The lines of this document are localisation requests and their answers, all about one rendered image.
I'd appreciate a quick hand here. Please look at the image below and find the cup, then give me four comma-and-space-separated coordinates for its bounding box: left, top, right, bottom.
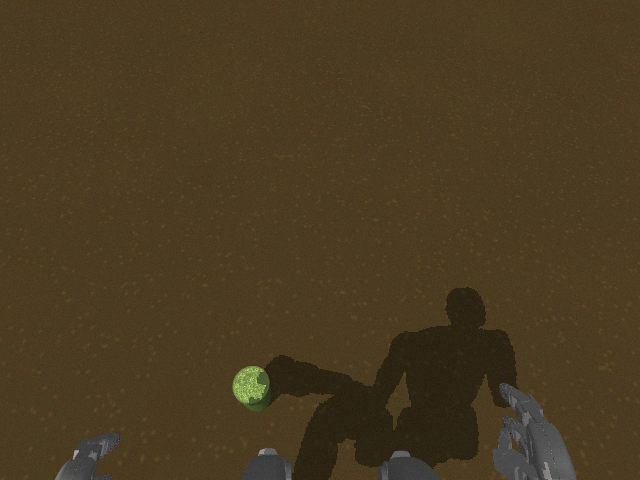
232, 366, 271, 412

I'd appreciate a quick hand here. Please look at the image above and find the left robot hand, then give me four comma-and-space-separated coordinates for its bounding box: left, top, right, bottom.
55, 433, 121, 480

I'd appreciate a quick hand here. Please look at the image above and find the right robot hand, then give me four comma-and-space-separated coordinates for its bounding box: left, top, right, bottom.
492, 383, 577, 480

